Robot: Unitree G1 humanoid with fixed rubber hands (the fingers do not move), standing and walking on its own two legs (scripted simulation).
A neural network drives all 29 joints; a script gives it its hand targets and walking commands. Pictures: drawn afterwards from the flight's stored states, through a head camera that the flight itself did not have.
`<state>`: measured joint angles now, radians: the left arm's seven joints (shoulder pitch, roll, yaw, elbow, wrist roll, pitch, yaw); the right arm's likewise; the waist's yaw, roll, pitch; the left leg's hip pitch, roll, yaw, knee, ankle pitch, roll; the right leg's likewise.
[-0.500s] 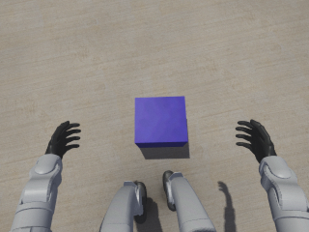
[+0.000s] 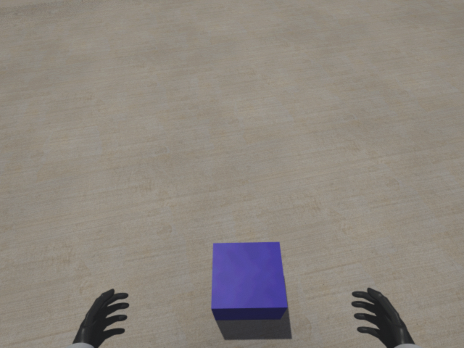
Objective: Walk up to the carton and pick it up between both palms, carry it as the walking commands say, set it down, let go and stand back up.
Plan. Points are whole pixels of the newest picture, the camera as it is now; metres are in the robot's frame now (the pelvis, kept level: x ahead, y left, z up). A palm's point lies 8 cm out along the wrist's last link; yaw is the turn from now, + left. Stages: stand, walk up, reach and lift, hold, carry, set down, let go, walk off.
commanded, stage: let go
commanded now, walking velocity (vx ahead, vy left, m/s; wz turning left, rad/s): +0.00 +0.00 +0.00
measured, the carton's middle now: (247, 281) +0.43 -0.04 -0.66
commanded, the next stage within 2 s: stand in 0.22 s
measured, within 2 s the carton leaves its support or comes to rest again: neither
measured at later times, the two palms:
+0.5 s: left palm out of the picture +0.15 +0.27 -0.10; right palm (394, 337) +0.16 -0.25 -0.06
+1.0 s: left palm out of the picture +0.12 +0.26 -0.07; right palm out of the picture +0.08 -0.26 -0.07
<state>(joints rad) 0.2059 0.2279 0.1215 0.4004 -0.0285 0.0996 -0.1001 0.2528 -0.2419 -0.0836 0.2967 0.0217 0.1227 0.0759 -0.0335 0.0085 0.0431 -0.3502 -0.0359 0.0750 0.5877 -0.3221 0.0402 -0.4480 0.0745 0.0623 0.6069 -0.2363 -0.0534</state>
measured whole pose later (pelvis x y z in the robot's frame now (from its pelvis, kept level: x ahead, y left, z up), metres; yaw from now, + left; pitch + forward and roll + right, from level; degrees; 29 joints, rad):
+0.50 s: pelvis +0.02 +0.01 +0.00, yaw +0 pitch +5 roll +0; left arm 0.20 0.23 0.11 0.72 0.03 0.04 -0.02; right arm 0.25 -0.24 -0.08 0.53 -0.01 0.03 0.01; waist -0.03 -0.02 -0.08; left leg -0.32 -0.04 0.07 0.57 -0.34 0.05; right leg -0.40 0.07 0.06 0.56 -0.24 -0.04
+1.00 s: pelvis -0.03 +0.00 +0.00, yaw +0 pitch +0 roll +1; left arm 0.20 0.23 0.11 0.84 0.04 -0.04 -0.01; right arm 0.37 -0.24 -0.08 0.61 -0.05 -0.06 -0.01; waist -0.03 0.00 -0.24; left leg -0.31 -0.04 0.07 0.61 -0.31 0.05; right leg -0.40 0.07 0.05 0.61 -0.22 -0.04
